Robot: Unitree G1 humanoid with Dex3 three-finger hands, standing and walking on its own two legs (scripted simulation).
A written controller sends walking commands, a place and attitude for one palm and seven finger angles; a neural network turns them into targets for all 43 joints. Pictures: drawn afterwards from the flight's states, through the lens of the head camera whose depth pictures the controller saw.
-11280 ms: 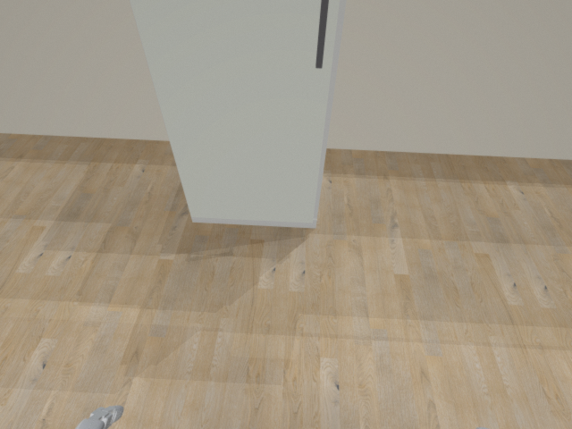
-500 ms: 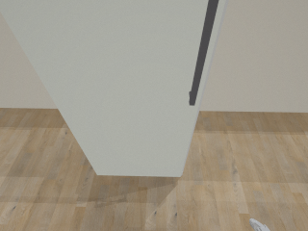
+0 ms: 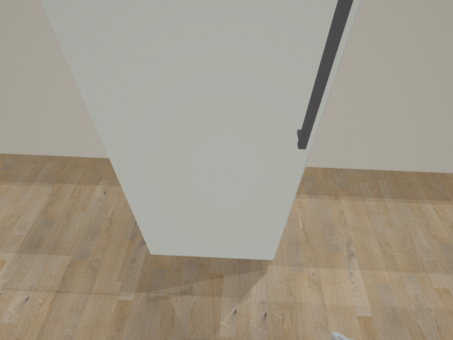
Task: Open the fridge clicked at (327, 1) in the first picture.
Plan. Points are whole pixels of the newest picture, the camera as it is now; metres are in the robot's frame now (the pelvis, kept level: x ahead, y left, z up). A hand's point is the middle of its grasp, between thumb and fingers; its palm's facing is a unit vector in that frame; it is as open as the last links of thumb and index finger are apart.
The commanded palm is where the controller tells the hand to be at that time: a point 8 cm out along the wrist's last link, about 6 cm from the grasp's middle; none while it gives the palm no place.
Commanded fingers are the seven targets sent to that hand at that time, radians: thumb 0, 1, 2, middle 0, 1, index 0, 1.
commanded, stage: relax the arm and regain balance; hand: right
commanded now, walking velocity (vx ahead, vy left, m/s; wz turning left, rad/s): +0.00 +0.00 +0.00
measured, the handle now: (331, 35) +0.54 -0.12 +0.29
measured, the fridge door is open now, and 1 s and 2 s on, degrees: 0 0 0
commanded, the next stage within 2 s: step back with the hand held close in 0.72 s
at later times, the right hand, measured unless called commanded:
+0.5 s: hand out of the picture +0.14 -0.22 -0.13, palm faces -0.01 +0.96 -0.27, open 16.2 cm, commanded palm none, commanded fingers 0.00 0.50 -0.30 0.15 0.30 0.15 0.30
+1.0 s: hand out of the picture +0.25 -0.29 +0.19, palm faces +0.40 +0.83 -0.38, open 11.6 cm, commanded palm +0.14 -0.30 +0.19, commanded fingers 0.00 -0.90 -0.90 0.20 0.30 0.20 0.30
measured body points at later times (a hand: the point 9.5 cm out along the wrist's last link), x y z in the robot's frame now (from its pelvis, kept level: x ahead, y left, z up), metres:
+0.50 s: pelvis +0.01 -0.02 +0.02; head +0.00 -0.01 +0.47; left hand +0.05 +0.22 -0.14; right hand +0.14 -0.27 -0.11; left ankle +0.02 +0.08 -0.72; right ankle +0.03 -0.11 -0.72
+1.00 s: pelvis +0.00 -0.02 +0.01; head +0.06 -0.08 +0.45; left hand +0.11 +0.23 -0.08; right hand +0.22 -0.33 +0.21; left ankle +0.02 +0.08 -0.72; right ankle +0.03 -0.11 -0.72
